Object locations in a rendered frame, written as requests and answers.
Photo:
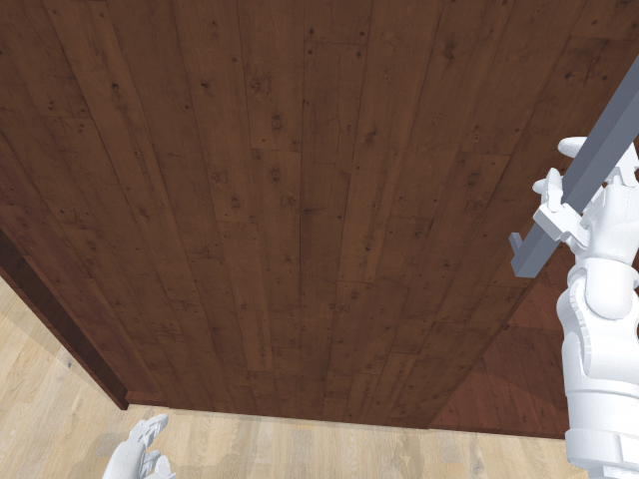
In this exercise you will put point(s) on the wardrobe door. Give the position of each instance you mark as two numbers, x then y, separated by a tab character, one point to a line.
302	208
23	223

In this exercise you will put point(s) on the robot left hand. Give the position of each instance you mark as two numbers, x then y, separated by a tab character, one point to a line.
129	460

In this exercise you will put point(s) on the robot right hand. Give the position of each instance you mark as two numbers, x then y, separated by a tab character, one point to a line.
612	215

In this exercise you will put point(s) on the handle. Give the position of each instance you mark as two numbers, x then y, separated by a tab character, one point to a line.
614	132

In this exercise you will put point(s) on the right robot forearm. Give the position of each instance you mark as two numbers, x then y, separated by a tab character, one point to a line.
599	312

